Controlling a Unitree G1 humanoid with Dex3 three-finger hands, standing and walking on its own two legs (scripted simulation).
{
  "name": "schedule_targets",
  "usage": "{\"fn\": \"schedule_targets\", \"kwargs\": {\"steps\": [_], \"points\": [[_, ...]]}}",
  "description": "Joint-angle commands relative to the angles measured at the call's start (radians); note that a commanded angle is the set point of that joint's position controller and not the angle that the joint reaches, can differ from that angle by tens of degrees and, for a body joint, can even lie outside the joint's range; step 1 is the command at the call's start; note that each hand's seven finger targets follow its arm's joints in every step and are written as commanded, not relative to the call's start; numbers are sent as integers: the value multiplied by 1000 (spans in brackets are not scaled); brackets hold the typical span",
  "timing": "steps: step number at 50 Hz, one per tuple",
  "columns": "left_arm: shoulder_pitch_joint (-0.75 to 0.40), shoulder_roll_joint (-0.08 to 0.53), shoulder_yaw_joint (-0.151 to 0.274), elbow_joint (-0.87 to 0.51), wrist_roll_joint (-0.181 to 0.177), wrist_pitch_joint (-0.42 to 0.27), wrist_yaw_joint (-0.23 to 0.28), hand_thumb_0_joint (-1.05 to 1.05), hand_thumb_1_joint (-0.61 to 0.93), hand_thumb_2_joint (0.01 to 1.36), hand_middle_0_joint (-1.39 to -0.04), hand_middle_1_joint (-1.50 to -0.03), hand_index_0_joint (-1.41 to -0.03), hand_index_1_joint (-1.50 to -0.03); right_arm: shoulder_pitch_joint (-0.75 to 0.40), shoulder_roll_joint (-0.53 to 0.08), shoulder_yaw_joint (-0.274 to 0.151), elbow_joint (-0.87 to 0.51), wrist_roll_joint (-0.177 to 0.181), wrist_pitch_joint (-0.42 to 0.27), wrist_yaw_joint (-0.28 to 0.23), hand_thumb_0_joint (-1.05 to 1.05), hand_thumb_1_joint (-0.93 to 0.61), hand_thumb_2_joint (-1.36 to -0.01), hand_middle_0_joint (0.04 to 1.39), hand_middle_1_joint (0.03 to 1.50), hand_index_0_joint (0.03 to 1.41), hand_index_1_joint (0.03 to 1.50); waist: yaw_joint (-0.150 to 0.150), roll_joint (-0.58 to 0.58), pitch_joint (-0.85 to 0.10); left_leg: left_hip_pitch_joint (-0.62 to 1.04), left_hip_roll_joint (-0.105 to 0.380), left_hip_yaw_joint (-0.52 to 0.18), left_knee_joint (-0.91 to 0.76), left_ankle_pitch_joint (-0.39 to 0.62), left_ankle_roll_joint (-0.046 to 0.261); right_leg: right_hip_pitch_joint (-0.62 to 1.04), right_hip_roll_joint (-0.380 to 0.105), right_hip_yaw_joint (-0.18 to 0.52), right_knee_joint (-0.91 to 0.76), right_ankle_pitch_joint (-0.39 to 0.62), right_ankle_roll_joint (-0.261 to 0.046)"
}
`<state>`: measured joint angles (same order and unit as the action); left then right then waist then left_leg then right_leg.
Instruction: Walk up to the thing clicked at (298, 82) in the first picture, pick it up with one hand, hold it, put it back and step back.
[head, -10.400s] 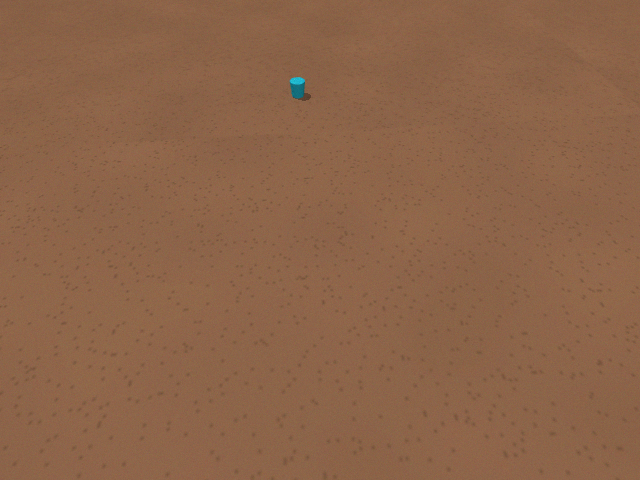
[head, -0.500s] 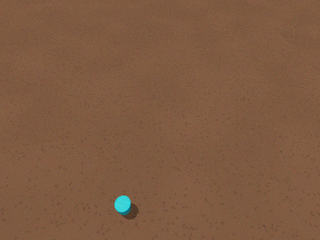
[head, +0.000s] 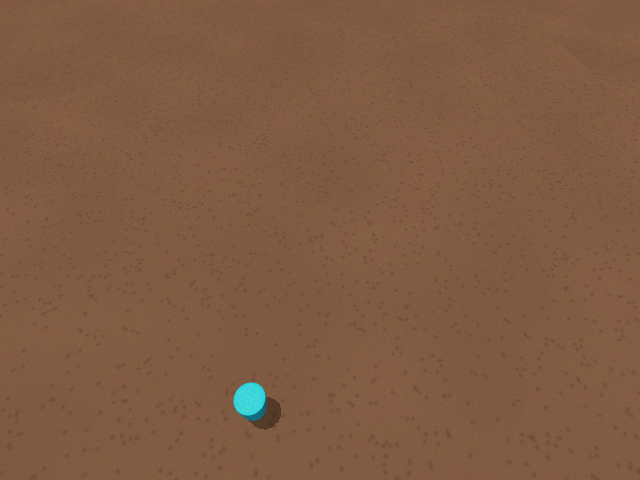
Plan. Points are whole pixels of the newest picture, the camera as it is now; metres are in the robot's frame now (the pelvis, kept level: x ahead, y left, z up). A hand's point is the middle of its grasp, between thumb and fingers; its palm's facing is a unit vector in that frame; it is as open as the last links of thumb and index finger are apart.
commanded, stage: walk up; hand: left
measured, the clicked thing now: (252, 403) +0.42 +0.23 -0.73
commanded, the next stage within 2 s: stand in 0.92 s
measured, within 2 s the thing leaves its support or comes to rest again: neither
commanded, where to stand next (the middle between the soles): +0.03 +0.00 m, yaw -1 degrees
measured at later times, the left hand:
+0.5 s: hand out of the picture +0.07 +0.26 -0.15, palm faces -0.02 -0.95 -0.32, open 7.4 cm
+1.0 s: hand out of the picture +0.04 +0.27 -0.15, palm faces -0.03 -0.94 -0.33, open 7.4 cm
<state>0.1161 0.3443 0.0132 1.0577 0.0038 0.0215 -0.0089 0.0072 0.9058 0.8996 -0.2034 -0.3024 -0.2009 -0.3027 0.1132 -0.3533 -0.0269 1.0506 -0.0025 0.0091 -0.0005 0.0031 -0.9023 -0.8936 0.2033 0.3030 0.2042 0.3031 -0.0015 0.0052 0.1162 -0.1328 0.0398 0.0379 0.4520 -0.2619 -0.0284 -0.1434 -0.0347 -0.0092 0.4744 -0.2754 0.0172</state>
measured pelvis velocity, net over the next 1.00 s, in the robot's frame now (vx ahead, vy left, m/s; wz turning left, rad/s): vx -0.02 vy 0.01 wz -0.01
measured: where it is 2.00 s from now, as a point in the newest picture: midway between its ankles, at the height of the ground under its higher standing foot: outside the picture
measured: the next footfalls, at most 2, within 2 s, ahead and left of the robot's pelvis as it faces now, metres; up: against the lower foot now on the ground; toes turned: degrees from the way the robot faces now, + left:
none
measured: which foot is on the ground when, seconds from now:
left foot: down 0.00-1.00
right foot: down 0.00-1.00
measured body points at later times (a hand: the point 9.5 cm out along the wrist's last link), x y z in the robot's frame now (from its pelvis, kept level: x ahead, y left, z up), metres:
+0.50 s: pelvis -0.02 +0.01 +0.01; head -0.01 +0.01 +0.46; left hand +0.07 +0.31 -0.13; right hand +0.07 -0.29 -0.12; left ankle -0.01 +0.14 -0.74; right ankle -0.01 -0.13 -0.74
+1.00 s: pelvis -0.02 +0.01 +0.01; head -0.01 +0.01 +0.46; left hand +0.04 +0.31 -0.13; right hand +0.06 -0.28 -0.12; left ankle -0.01 +0.14 -0.74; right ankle -0.01 -0.13 -0.74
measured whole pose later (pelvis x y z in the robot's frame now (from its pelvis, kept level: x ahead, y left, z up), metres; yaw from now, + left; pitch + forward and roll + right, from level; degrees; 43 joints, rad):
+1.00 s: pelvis -0.02 +0.01 +0.01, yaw +0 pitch -3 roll +0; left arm 0.13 0.34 0.00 1.13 0.02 0.00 -0.01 0.01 0.91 0.90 -0.20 -0.30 -0.20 -0.30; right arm 0.10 -0.34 -0.02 1.13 -0.01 0.00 0.02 0.00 -0.90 -0.89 0.20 0.30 0.20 0.30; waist 0.01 0.00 0.06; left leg -0.11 0.02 0.05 0.32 -0.17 -0.01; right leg -0.12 -0.05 0.00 0.33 -0.16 0.04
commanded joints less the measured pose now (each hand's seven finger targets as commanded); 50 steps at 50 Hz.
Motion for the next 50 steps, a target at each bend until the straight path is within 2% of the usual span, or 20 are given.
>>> {"fn": "schedule_targets", "kwargs": {"steps": [1, 5, 13, 19, 27, 35, 37, 44, 45, 46, 50], "points": [[-63, 224, 51, -52, -6, -35, 16, 0, 900, 900, -200, -300, -200, -300, -41, -192, -35, -35, 1, -31, -4, 0, -900, -900, 200, 300, 200, 300, 9, -72, -139, 90, 85, -73, -94, 279, 56, 8, -105, 92, -149, 305, -49], [-65, 215, 50, -30, -5, -39, 17, 0, 900, 900, -200, -300, -200, -300, -53, -198, -29, -13, 2, -33, -5, 0, -900, -900, 200, 300, 200, 300, 11, -38, -181, 100, 93, -66, -120, 313, 50, 67, -103, 81, -149, 365, -47], [-87, 210, 46, -5, 0, -38, 14, 0, 900, 900, -200, -300, -200, -300, -74, -199, -26, 8, -4, -32, -3, 0, -900, -900, 200, 300, 200, 300, 8, 0, -128, 57, 97, -71, -183, 197, 46, 41, -98, 85, -197, 269, -38], [-80, 208, 46, 5, 3, -41, 12, 0, 900, 900, -200, -300, -200, -300, -75, -195, -31, 8, -5, -36, -1, 0, -900, -900, 200, 300, 200, 300, 7, 3, -131, 58, 103, -75, -196, 175, 46, 32, -92, 83, -202, 235, -37], [-57, 209, 40, 12, 6, -41, 10, 0, 900, 900, -200, -300, -200, -300, -84, -199, -35, 6, -9, -34, 3, 0, -900, -900, 200, 300, 200, 300, 9, 4, -116, 40, 101, -85, -208, 99, 52, 7, -89, 87, -211, 190, -31], [-26, 207, 38, 18, 5, -41, 12, 0, 900, 900, -200, -300, -200, -300, -80, -202, -39, 9, -7, -33, 3, 0, -900, -900, 200, 300, 200, 300, 11, 10, -129, 41, 106, -87, -201, 106, 59, 8, -81, 72, -195, 183, -28], [-33, 209, 38, 17, 6, -41, 12, 0, 900, 900, -200, -300, -200, -300, -68, -199, -38, 12, -6, -32, 3, 0, -900, -900, 200, 300, 200, 300, 5, 4, -130, 35, 102, -91, -199, 109, 58, 13, -85, 80, -192, 191, -30], [-13, 209, 38, 21, 5, -40, 13, 0, 900, 900, -200, -300, -200, -300, -75, -203, -37, 11, -5, -34, 2, 0, -900, -900, 200, 300, 200, 300, 12, 2, -129, 30, 104, -91, -199, 123, 61, 14, -84, 74, -181, 218, -27], [-21, 211, 38, 20, 7, -40, 12, 0, 900, 900, -200, -300, -200, -300, -71, -204, -39, 11, -4, -34, 2, 0, -900, -900, 200, 300, 200, 300, 7, -2, -130, 31, 102, -93, -197, 117, 61, 14, -85, 76, -183, 214, -29], [-5, 209, 30, 19, 14, -45, 11, 0, 900, 900, -200, -300, -200, -300, -45, -199, -31, 23, -9, -34, 1, 0, -900, -900, 200, 300, 200, 300, 2, -7, -131, 27, 99, -94, -208, 65, 51, 12, -97, 85, -207, 147, -25], [-22, 220, 30, 10, 12, -50, 13, 0, 900, 900, -200, -300, -200, -300, -49, -200, -29, 22, -11, -36, 2, 0, -900, -900, 200, 300, 200, 300, 0, -13, -99, 19, 94, -94, -208, 84, 47, -12, -99, 89, -215, 126, -28]]}}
